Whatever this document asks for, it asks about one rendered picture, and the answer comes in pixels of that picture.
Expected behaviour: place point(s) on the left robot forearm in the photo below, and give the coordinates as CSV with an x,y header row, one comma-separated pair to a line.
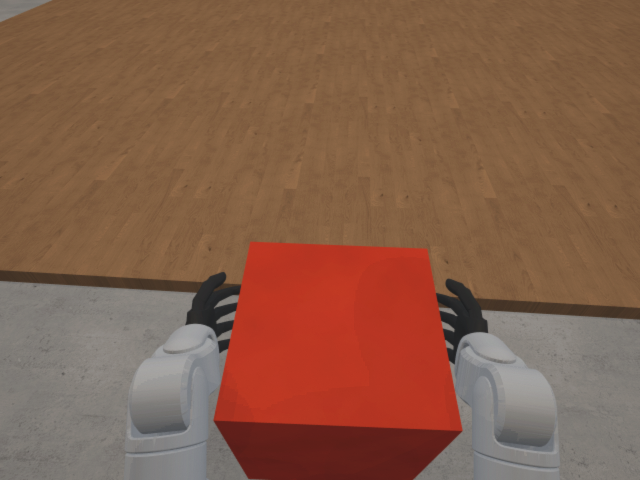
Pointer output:
x,y
167,410

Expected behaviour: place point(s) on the carton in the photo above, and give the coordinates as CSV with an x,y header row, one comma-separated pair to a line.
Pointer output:
x,y
337,366

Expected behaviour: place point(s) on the right robot forearm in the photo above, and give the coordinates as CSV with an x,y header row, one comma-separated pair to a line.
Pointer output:
x,y
514,412

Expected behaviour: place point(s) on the right robot hand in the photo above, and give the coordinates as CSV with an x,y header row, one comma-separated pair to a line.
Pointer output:
x,y
469,319

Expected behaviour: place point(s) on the left robot hand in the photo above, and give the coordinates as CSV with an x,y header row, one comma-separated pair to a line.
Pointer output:
x,y
203,304

